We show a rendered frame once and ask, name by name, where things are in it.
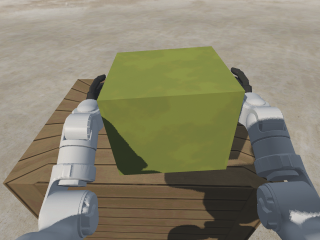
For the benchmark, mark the right robot upper arm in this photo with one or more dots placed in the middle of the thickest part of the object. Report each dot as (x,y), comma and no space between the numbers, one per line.
(291,209)

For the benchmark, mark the right robot forearm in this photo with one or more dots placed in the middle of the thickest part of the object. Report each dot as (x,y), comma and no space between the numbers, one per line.
(275,157)

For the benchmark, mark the robot right hand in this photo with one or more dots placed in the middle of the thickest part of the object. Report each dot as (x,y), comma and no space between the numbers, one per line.
(242,79)

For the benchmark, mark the left robot upper arm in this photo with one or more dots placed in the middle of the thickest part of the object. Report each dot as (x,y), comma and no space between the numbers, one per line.
(67,215)

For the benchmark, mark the pedestal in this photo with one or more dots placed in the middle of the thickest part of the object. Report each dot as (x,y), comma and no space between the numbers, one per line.
(190,205)

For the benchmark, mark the robot left hand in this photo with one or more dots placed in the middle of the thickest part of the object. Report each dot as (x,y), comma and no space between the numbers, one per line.
(96,86)

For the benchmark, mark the carton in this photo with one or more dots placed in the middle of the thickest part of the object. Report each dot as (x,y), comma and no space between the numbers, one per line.
(170,110)

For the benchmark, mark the left robot forearm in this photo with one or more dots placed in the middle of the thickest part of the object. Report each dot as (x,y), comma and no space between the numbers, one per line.
(77,150)

